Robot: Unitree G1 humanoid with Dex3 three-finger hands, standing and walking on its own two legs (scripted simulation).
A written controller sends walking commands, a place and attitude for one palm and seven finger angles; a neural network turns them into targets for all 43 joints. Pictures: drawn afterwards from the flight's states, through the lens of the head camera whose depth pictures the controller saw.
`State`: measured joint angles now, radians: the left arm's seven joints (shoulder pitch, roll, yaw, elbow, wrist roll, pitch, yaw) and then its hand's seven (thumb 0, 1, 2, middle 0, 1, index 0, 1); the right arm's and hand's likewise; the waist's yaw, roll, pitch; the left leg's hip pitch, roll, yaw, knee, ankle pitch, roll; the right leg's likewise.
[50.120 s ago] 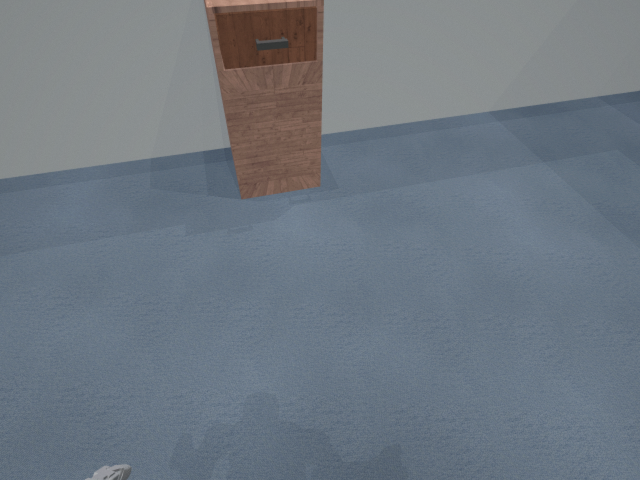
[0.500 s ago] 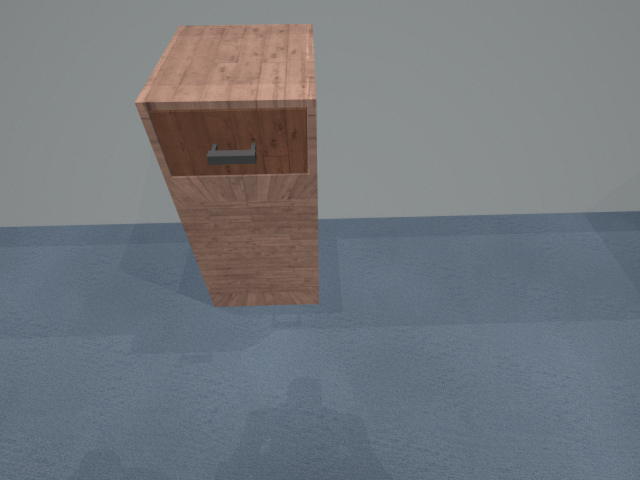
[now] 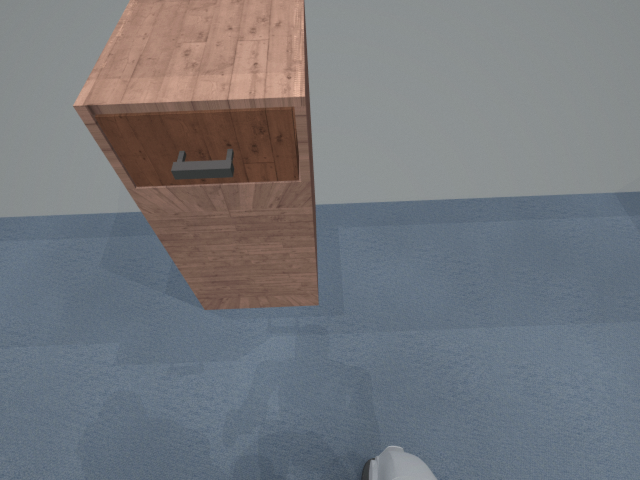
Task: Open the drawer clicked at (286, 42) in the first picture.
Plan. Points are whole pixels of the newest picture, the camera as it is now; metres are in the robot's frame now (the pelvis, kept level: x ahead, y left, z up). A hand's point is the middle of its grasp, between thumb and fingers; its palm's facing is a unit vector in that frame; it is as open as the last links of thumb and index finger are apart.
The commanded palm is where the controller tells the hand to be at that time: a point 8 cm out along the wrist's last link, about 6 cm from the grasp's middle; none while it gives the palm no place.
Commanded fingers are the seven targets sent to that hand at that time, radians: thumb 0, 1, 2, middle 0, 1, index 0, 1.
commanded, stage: take the last steps up to it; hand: left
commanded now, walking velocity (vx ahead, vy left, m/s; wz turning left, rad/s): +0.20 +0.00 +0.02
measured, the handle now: (204, 162) +0.65 +0.23 -0.05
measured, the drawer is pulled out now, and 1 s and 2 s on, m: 0.00 0.00 0.00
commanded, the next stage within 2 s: come to a stop and stand still in 0.08 s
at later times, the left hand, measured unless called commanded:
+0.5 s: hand (222, 465) +0.16 +0.15 -0.18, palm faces +0.09 -0.97 -0.21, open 7.3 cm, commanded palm none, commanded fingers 0.00 0.90 0.90 -0.20 -0.30 -0.20 -0.30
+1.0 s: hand (243, 455) +0.17 +0.12 -0.15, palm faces +0.06 -0.97 -0.25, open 7.3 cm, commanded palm none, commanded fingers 0.00 0.90 0.90 -0.20 -0.30 -0.20 -0.30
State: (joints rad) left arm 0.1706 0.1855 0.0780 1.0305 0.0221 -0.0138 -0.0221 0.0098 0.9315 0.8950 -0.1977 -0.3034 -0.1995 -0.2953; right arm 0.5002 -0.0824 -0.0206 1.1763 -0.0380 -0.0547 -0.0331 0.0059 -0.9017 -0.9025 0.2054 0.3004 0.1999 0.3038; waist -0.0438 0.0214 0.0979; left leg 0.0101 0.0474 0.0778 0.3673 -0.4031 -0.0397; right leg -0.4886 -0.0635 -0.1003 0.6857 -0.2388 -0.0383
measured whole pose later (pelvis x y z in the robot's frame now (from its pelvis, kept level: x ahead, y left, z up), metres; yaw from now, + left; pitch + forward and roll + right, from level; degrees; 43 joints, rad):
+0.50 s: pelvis +0.15 -0.02 +0.00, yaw +0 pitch +0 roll +0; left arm 0.23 0.14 0.06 1.03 0.02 0.03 0.04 0.00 0.92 0.89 -0.20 -0.30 -0.20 -0.30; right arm 0.05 -0.18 -0.04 0.93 -0.02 0.02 -0.03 0.00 -0.91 -0.90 0.20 0.30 0.20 0.30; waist 0.04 -0.01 0.13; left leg -0.34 0.02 0.07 0.56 -0.22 0.02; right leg -0.31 0.01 -0.04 0.91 -0.59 -0.01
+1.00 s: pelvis +0.13 -0.07 +0.02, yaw +0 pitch +0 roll +3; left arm 0.22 0.17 0.05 0.99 0.03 0.00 0.02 0.00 0.91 0.89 -0.20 -0.30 -0.21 -0.30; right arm 0.21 -0.23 -0.07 1.03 -0.01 0.06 -0.01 0.01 -0.91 -0.90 0.20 0.30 0.19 0.30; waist 0.02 -0.02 0.09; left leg -0.29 -0.01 0.00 0.73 -0.45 -0.04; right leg -0.19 -0.05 0.00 0.46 -0.28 -0.02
